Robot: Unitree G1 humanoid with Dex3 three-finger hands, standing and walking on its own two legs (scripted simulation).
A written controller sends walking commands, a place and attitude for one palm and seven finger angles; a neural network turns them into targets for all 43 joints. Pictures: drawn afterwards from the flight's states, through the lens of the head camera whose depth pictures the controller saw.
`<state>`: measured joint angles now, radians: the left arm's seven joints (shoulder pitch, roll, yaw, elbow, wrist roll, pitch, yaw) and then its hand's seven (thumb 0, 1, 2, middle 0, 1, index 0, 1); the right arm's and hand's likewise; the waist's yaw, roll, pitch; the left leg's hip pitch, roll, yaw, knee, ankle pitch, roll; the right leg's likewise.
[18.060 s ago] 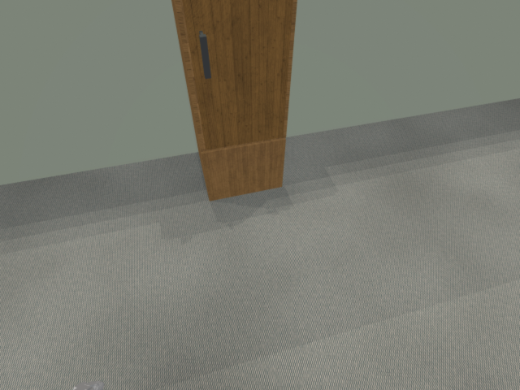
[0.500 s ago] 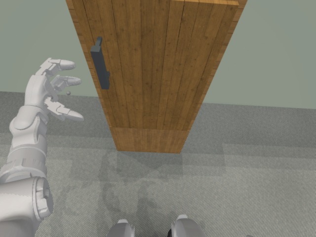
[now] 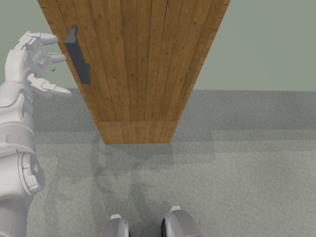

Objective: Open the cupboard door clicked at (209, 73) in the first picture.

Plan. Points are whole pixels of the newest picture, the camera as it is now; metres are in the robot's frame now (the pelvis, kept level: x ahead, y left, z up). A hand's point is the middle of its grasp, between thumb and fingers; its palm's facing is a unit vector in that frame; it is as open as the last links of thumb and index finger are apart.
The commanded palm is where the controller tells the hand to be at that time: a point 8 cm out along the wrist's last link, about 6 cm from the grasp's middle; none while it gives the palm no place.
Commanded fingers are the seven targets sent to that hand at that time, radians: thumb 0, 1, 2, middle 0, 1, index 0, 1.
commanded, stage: move the hooked fingers beside the handle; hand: left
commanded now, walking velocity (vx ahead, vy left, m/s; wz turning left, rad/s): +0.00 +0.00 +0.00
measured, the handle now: (80, 56) +0.54 +0.15 +0.08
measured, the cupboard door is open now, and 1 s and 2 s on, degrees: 0 0 0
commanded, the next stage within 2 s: slide the fingers in behind the handle in 0.68 s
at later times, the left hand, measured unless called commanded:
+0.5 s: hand (51, 75) +0.49 +0.21 +0.08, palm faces -0.06 -1.00 +0.00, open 14.0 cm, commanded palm +0.47 +0.26 +0.08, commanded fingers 0.00 -0.50 0.30 -0.30 -1.20 -0.30 -1.20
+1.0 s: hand (63, 73) +0.49 +0.19 +0.08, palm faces -0.05 -1.00 -0.02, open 14.0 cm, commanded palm +0.47 +0.23 +0.08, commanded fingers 0.00 -0.50 0.30 -0.30 -1.20 -0.30 -1.20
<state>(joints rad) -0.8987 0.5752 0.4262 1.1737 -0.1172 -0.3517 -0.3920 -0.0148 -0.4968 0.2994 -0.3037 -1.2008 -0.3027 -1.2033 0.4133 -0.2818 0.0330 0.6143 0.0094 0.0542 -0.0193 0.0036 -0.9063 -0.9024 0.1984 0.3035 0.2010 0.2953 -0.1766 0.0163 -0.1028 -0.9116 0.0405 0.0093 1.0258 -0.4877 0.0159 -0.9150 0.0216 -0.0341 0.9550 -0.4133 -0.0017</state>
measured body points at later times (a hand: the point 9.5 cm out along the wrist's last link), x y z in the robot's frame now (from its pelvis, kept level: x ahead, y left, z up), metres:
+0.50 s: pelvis +0.00 +0.01 +0.00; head +0.12 +0.04 +0.44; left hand +0.49 +0.27 +0.08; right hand +0.03 -0.25 -0.11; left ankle -0.01 +0.11 -0.67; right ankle +0.02 -0.12 -0.67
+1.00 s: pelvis +0.00 +0.00 +0.00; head +0.12 +0.02 +0.43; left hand +0.49 +0.24 +0.08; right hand +0.00 -0.27 -0.11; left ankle -0.01 +0.11 -0.67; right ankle +0.02 -0.12 -0.67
